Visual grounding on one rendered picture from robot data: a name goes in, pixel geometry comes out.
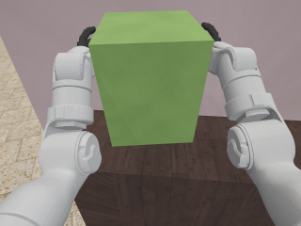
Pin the pedestal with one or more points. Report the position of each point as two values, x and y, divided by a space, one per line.
173 184

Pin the robot right forearm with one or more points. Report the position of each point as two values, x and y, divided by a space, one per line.
240 80

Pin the robot left forearm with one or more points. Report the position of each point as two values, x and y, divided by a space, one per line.
71 93

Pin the right robot hand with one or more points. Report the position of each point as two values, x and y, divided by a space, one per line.
212 31

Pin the carton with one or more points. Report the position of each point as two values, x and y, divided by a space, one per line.
151 68

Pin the left robot hand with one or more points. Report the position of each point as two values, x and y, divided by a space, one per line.
83 39

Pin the left robot upper arm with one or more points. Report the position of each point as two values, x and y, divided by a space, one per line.
66 160

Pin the right robot upper arm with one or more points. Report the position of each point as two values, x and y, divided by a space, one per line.
265 150

